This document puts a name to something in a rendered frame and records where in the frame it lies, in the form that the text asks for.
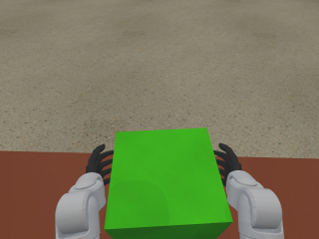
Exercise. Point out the right robot forearm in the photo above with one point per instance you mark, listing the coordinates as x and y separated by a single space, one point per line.
259 210

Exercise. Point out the left robot forearm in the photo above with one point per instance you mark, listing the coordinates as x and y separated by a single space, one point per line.
77 212

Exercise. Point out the robot right hand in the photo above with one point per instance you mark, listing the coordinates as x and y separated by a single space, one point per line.
230 164

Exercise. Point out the carton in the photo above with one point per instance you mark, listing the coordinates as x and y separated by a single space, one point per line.
165 184

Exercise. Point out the robot left hand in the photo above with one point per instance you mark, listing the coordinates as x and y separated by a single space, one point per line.
95 165

